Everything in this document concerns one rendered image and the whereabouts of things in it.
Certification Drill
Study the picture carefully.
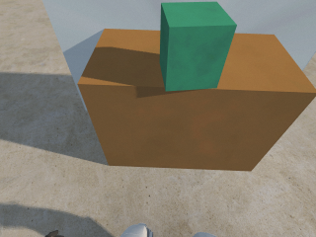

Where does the carton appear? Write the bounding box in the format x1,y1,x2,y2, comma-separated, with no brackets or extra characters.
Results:
159,1,237,92

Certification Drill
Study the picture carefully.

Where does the robot left thigh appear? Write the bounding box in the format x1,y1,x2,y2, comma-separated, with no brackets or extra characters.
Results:
119,224,153,237

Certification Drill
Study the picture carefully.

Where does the pedestal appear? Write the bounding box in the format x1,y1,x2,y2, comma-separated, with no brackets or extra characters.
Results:
77,29,316,172

